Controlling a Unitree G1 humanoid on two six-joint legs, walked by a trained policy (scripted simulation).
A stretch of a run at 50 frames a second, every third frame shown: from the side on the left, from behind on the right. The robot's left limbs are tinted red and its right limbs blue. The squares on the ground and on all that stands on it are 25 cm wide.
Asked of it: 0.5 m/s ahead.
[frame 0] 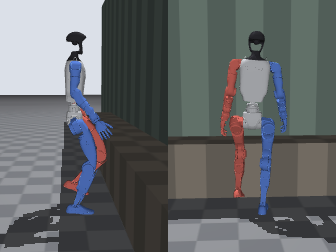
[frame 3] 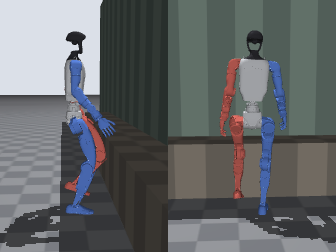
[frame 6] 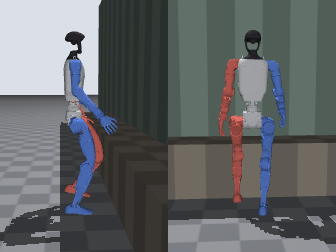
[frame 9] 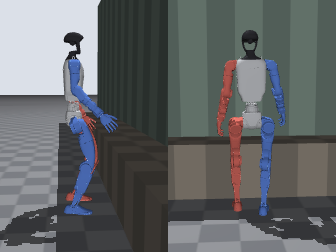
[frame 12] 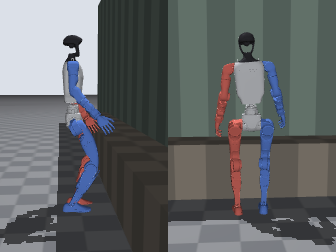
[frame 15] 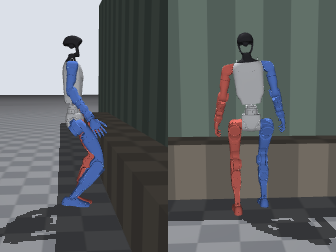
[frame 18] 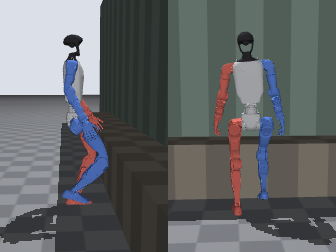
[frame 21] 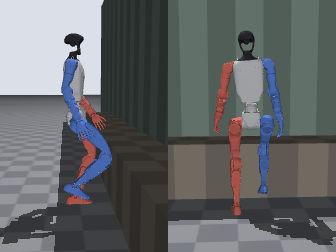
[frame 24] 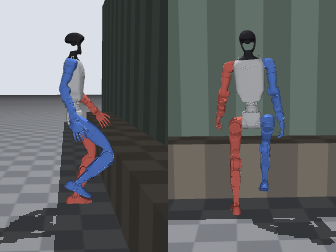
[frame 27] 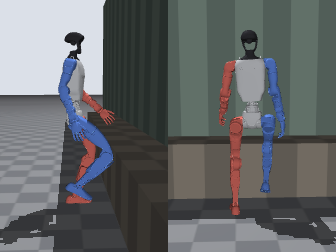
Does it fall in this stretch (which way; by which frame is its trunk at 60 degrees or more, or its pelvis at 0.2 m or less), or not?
no
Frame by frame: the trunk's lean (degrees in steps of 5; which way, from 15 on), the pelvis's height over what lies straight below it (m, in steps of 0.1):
0: 5, 0.8
3: 5, 0.8
6: 0, 0.8
9: 0, 0.8
12: 5, 0.7
15: 5, 0.7
18: 5, 0.8
21: 5, 0.8
24: 5, 0.8
27: 5, 0.8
